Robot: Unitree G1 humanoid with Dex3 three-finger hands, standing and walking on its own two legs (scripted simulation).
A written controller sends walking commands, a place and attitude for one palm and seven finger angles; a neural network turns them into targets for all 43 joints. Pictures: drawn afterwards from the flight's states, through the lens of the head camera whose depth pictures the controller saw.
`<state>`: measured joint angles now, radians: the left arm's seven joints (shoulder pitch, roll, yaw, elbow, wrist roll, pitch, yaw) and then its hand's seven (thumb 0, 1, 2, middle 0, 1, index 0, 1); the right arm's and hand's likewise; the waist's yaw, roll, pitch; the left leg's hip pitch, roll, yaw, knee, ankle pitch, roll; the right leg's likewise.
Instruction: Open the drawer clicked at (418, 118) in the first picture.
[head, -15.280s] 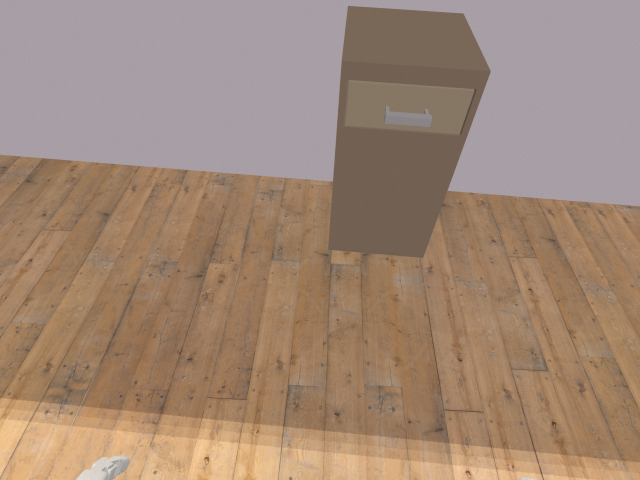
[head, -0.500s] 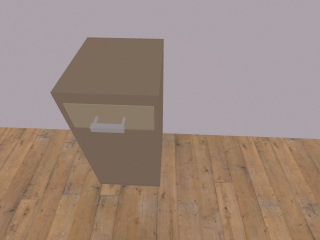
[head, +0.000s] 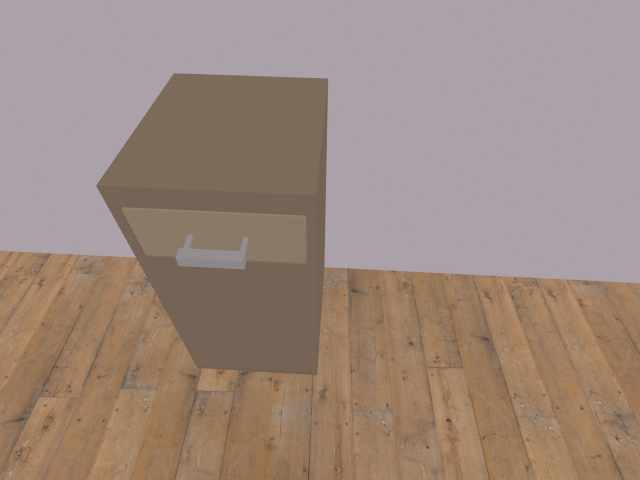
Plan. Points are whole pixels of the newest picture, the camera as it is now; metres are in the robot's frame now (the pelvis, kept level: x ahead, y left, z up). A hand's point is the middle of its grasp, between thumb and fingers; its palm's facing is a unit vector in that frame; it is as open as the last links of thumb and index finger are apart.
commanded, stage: look again from close up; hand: left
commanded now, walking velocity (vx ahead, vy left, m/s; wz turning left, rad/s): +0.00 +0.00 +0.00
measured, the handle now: (214, 249) +0.54 +0.25 -0.11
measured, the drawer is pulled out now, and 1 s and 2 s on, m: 0.00 0.00 0.00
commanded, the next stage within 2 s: raise the hand with hooked fingers in 0.26 s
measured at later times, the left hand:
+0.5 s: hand out of the picture +0.07 +0.21 -0.12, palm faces -0.05 -0.89 -0.46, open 7.4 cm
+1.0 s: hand (140, 432) +0.18 +0.24 -0.05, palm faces +0.07 -0.08 -0.99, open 9.9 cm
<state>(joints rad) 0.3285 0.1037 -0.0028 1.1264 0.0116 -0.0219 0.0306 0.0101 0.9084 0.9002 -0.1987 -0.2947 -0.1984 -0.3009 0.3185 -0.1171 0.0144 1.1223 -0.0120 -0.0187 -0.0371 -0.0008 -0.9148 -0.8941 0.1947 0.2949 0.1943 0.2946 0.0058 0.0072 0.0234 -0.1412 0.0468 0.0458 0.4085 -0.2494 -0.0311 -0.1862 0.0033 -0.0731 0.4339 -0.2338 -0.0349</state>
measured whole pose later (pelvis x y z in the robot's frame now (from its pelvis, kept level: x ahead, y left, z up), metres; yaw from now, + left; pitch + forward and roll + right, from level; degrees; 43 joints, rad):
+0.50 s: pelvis +0.00 +0.01 -0.01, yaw -2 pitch +0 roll +1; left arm 0.51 0.24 -0.09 0.38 0.11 0.08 0.18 0.09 0.94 0.89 -0.21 -0.32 -0.21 -0.32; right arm 0.36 -0.20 0.00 0.94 0.07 -0.20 -0.12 0.03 -0.94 -0.89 0.20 0.30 0.20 0.30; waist 0.03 0.05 0.03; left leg -0.19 0.04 0.07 0.49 -0.30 -0.02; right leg -0.26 -0.01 -0.04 0.55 -0.29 -0.03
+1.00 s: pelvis -0.01 +0.01 -0.06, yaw +0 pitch +10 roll +1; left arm 0.39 0.35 -0.09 -0.03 1.09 -0.01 0.49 0.01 0.33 0.66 -0.27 -0.65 -0.27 -0.66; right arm 0.01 -0.21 -0.01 0.51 -0.09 0.06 0.05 0.00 -0.91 -0.89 0.20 0.30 0.20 0.30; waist 0.12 0.01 -0.12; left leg -0.62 0.04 0.05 0.93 -0.48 -0.01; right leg -0.67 -0.03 -0.05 0.95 -0.45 -0.02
